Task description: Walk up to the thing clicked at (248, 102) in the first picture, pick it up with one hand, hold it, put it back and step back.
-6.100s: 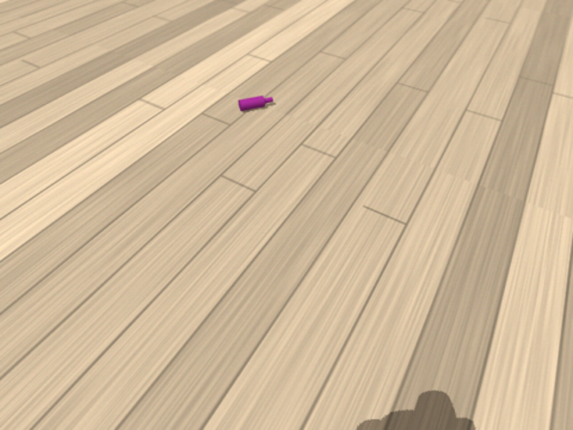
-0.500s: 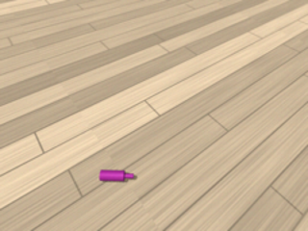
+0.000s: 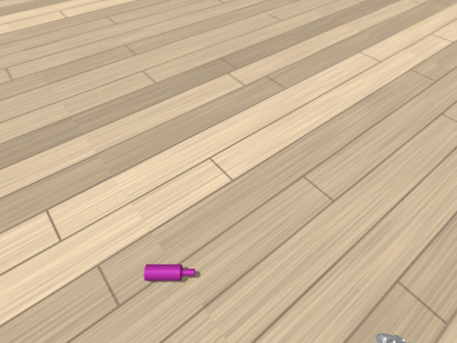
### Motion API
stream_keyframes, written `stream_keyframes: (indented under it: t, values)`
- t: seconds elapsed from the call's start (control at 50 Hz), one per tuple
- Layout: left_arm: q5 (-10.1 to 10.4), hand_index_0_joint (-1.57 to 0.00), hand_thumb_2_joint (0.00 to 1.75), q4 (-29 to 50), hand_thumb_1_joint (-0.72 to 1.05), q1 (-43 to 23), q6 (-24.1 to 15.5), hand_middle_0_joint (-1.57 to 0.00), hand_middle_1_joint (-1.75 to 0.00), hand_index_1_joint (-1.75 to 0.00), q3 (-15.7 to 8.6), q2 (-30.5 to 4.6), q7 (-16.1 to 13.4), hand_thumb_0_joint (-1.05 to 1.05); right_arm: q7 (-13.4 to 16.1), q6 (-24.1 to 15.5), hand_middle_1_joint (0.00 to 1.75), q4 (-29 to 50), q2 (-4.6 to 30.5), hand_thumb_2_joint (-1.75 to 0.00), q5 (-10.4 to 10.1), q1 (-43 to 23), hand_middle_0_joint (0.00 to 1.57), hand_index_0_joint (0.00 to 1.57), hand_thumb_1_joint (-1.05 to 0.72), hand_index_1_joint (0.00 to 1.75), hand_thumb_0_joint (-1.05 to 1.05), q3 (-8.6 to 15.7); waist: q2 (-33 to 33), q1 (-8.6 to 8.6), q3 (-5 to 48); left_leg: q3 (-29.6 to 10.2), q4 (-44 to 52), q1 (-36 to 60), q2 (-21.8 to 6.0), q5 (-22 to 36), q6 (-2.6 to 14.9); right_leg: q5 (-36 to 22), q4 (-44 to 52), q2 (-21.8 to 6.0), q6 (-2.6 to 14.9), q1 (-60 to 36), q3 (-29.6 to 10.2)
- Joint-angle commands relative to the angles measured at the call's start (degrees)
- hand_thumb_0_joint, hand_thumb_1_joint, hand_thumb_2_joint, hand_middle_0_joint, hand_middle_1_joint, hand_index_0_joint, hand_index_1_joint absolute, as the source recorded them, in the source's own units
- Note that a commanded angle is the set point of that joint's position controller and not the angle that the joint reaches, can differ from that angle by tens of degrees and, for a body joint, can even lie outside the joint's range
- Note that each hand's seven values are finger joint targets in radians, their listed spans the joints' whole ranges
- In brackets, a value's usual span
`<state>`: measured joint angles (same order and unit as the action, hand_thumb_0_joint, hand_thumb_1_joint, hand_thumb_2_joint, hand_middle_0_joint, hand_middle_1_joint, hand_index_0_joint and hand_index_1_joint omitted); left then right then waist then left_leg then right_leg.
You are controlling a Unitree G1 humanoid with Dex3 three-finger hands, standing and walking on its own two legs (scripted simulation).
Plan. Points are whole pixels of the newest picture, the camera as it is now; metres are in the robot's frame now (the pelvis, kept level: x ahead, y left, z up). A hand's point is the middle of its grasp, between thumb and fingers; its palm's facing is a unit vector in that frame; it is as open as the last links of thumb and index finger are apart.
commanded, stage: walk up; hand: left
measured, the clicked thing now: (170, 272) +0.52 +0.25 -0.74
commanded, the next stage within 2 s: none
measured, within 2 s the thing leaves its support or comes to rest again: neither
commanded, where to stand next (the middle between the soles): +0.09 +0.02 m, yaw +1 degrees
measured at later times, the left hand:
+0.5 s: hand out of the picture +0.11 +0.25 -0.15, palm faces -0.04 -0.93 -0.36, open 7.4 cm
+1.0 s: hand out of the picture +0.07 +0.35 -0.17, palm faces -0.01 -0.91 -0.41, open 7.4 cm
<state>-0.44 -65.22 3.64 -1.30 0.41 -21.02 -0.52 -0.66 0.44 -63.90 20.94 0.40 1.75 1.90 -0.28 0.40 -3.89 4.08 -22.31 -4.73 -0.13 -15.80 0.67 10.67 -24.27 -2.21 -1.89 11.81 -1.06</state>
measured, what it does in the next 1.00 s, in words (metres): steps on the spot: left foot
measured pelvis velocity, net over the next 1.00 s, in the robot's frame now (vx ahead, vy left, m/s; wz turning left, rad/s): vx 0.02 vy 0.05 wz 0.00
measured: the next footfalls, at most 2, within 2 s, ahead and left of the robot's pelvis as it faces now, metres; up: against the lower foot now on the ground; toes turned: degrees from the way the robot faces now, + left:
left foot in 0.90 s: +0.10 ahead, +0.18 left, +0.00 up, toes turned +1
right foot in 1.36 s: +0.03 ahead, -0.13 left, +0.00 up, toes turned -4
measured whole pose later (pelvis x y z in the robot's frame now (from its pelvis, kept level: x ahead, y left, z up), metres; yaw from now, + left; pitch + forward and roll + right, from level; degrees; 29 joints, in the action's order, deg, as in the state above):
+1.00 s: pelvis +0.02 +0.05 -0.01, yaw +0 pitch -3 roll -1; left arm -1.1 -57.0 10.5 4.4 -3.8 -25.5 -0.6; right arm 0.3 -1.0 -57.1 21.8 1.0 9.8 4.0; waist -1.7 1.2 -8.2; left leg 0.0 -34.9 -17.1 -1.8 -15.0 0.0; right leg 28.5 -52.3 0.4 -0.1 20.2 -7.7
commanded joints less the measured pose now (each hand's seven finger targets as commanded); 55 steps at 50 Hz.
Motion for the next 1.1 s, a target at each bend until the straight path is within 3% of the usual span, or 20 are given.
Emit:
stream_keyframes:
  t: [0.0,0.62,0.64,0.66,0.68,0.7,0.72,0.74,0.76,0.82,0.84,0.86,0.88,0.9,0.92,0.94,0.98,1.0,1.02,1.08]
  values:
    - [-0.03,-0.20,0.90,3.62,0.90,-2.89,-1.42,-0.20,-0.30,-0.30,-2.59,-12.28,-0.74,0.00,0.45,-1.16,0.30,3.19,12.42,-0.90,0.11,-2.15,0.20,0.20,-0.90,0.30,0.00,2.49,0.27,-0.50,7.99,-4.46,4.35,1.40,-7.13,13.20,1.20,-15.73,2.32,-5.25,2.99,-5.01,-3.53]
    - [-0.32,-0.20,0.90,4.86,0.90,-3.27,-0.86,-0.20,-0.30,-0.30,-3.24,-11.45,-0.80,0.00,0.68,-0.92,0.30,3.21,11.53,-0.90,0.35,1.07,0.20,0.20,-0.90,0.30,0.00,2.59,0.37,-0.81,6.07,-3.71,5.81,1.50,-7.02,11.56,0.94,-15.12,2.79,-4.29,3.27,-4.97,-4.37]
    - [-0.64,-0.20,0.90,4.89,0.90,4.72,-1.25,-0.20,-0.30,-0.30,-5.13,-16.20,-1.13,0.00,-0.67,-0.25,0.30,6.95,16.51,-0.90,2.00,2.14,0.20,0.20,-0.90,0.30,0.00,4.98,3.92,0.46,7.67,-1.92,-0.88,-1.79,-5.00,-4.58,3.14,3.42,0.39,-3.90,5.54,-8.66,-4.94]
    - [-1.09,-0.20,0.90,4.11,0.90,8.20,-1.53,-0.20,-0.30,-0.30,-5.91,-17.80,-1.32,0.00,-1.31,0.22,0.30,8.02,14.22,-0.90,2.16,1.33,0.20,0.20,-0.90,0.30,0.00,4.68,0.70,1.97,5.54,-1.50,-4.04,-10.04,-3.59,-15.46,3.34,16.02,3.07,-6.11,7.20,-10.86,-9.55]
    - [-1.68,-0.20,0.90,4.20,0.90,11.53,-1.69,-0.20,-0.30,-0.30,-6.98,-19.95,-1.45,0.00,-1.92,0.55,0.30,9.56,12.75,-0.90,2.59,0.84,0.20,0.20,-0.90,0.30,0.00,4.56,-4.40,3.02,3.38,-1.29,-10.75,-17.02,-1.32,-18.84,3.08,26.89,8.17,-11.33,10.47,-11.10,-19.34]
    - [-2.21,-0.20,0.90,5.12,0.90,11.79,-1.94,-0.20,-0.30,-0.30,-8.00,-21.73,-1.62,0.00,-2.59,1.12,0.30,11.03,11.93,-0.90,3.01,0.09,0.20,0.20,-0.90,0.30,0.00,4.66,-9.86,4.42,-0.34,-5.68,-22.97,-24.92,-1.18,-19.51,2.54,35.29,14.64,-17.70,14.65,-9.63,-30.20]
    - [-2.47,-0.20,0.90,7.01,0.90,10.76,-2.47,-0.20,-0.30,-0.30,-8.31,-22.05,-1.82,0.00,-3.17,1.27,0.30,12.38,12.74,-0.90,3.37,-0.59,0.20,0.20,-0.90,0.30,0.00,4.89,-7.94,4.06,-3.33,-10.38,-27.22,-28.95,-3.94,-16.09,2.33,35.84,16.31,-20.66,16.95,-7.70,-33.23]
    - [-2.34,-0.20,0.90,8.35,0.90,9.42,-2.96,-0.20,-0.30,-0.30,-7.87,-20.51,-1.93,0.00,-3.59,0.96,0.30,12.50,13.42,-0.90,2.97,0.46,0.20,0.20,-0.90,0.30,0.00,5.18,-5.61,2.98,-3.23,-11.61,-28.82,-29.95,-5.11,-13.16,1.88,27.91,14.65,-19.43,17.24,-8.95,-30.36]
    - [-2.30,-0.20,0.90,9.53,0.90,7.75,-3.19,-0.20,-0.30,-0.30,-7.84,-19.82,-1.97,0.00,-3.72,0.62,0.30,12.85,13.34,-0.90,2.67,2.91,0.20,0.20,-0.90,0.30,0.00,5.36,-6.06,1.50,-1.55,-12.52,-27.84,-29.30,-6.93,-11.96,1.46,21.41,13.22,-18.82,16.72,-9.77,-26.50]
    - [-2.40,-0.20,0.90,12.79,0.90,1.26,-2.62,-0.20,-0.30,-0.30,-6.16,-15.70,-0.31,0.00,-2.77,-0.95,0.30,10.11,11.18,-0.90,1.27,8.18,0.20,0.20,-0.90,0.30,0.00,5.01,-10.38,-1.37,2.49,-6.50,-15.82,-12.18,-4.46,-11.51,0.03,4.41,8.65,-11.87,13.23,0.90,-11.03]
    - [-1.76,-0.20,0.90,13.33,0.90,-2.95,-1.55,-0.20,-0.30,-0.30,-5.24,-13.79,0.02,0.00,-1.90,-1.59,0.30,8.08,9.66,-0.90,0.69,11.23,0.20,0.20,-0.90,0.30,0.00,4.71,-10.28,-4.14,3.29,-4.84,-6.61,-2.78,-3.19,-2.31,-0.80,-3.96,3.07,-8.74,10.49,6.53,-5.64]
    - [-0.43,-0.20,0.90,13.49,0.90,-2.99,-0.11,-0.20,-0.30,-0.30,-4.61,-11.64,0.24,0.00,-0.93,-2.23,0.30,6.29,10.24,-0.90,0.57,12.92,0.20,0.20,-0.90,0.30,0.00,4.99,-6.58,-4.79,3.20,-1.90,-1.69,3.86,-0.05,9.20,-2.41,-8.84,-4.96,-4.79,7.84,11.17,-1.46]
    - [-0.05,-0.20,0.90,14.81,0.90,-1.71,1.21,-0.20,-0.30,-0.30,-5.02,-10.93,0.25,0.00,0.57,-2.36,0.30,6.28,14.08,-0.90,1.26,14.87,0.20,0.20,-0.90,0.30,0.00,6.04,-2.41,-4.88,1.16,-3.85,0.60,1.30,-1.59,18.00,-1.91,-8.22,-13.93,-0.19,5.34,11.98,0.66]
    - [-0.34,-0.20,0.90,17.15,0.90,-0.31,2.41,-0.20,-0.30,-0.30,-5.05,-9.33,0.12,0.00,1.94,-2.71,0.30,7.10,20.93,-0.90,1.55,17.05,0.20,0.20,-0.90,0.30,0.00,6.99,9.75,-4.92,2.33,-20.98,3.46,-0.29,-14.98,28.60,2.47,7.81,-23.94,5.29,2.65,17.36,-1.34]
    - [-0.59,-0.20,0.90,16.18,0.90,2.16,4.07,-0.20,-0.30,-0.30,-6.47,-12.90,-0.48,0.00,2.72,-2.67,0.30,8.87,23.61,-0.90,0.42,15.38,0.20,0.20,-0.90,0.30,0.00,7.31,7.78,-4.05,4.73,-30.39,3.19,-5.90,-24.91,34.64,11.72,25.66,-32.84,5.37,2.11,12.56,-7.56]
    - [-0.49,-0.20,0.90,15.09,0.90,4.45,5.22,-0.20,-0.30,-0.30,-6.49,-14.27,-0.65,0.00,3.35,-2.58,0.30,9.95,22.94,-0.90,0.08,12.06,0.20,0.20,-0.90,0.30,0.00,7.40,5.79,-1.89,4.94,-30.42,1.38,-5.36,-26.22,35.99,14.76,25.04,-41.62,4.35,2.56,12.99,-10.08]
    - [-0.22,-0.20,0.90,14.77,0.90,6.67,5.82,-0.20,-0.30,-0.30,-6.60,-13.73,-0.47,0.00,4.59,-2.77,0.30,11.59,19.23,-0.90,0.35,8.82,0.20,0.20,-0.90,0.30,0.00,6.45,3.70,0.63,5.33,-19.24,-3.84,-1.10,-19.68,41.68,11.10,20.91,-47.48,3.56,3.04,17.49,-11.78]
    - [-0.40,-0.20,0.90,14.88,0.90,8.38,6.18,-0.20,-0.30,-0.30,-7.05,-14.52,0.07,0.00,5.15,-2.94,0.30,12.06,19.43,-0.90,0.33,10.03,0.20,0.20,-0.90,0.30,0.00,6.76,4.57,0.79,5.76,-17.39,-4.61,-1.12,-18.73,39.71,9.95,19.09,-49.00,3.48,2.69,17.92,-12.29]
    - [-0.76,-0.20,0.90,15.33,0.90,9.38,6.67,-0.20,-0.30,-0.30,-7.36,-14.73,0.66,0.00,5.68,-3.08,0.30,12.31,19.98,-0.90,0.19,11.36,0.20,0.20,-0.90,0.30,0.00,7.10,5.55,0.53,6.00,-17.35,-4.68,-1.51,-19.26,37.13,10.77,17.40,-50.67,3.71,2.31,18.54,-12.31]
    - [-1.71,-0.20,0.90,17.43,0.90,9.90,7.07,-0.20,-0.30,-0.30,-7.85,-14.95,2.03,0.00,5.97,-3.68,0.30,13.56,19.61,-0.90,0.23,14.22,0.20,0.20,-0.90,0.30,0.00,7.60,5.87,-0.10,7.00,-16.46,-4.04,1.26,-17.92,25.10,10.11,14.24,-50.10,4.43,1.63,21.20,-12.57]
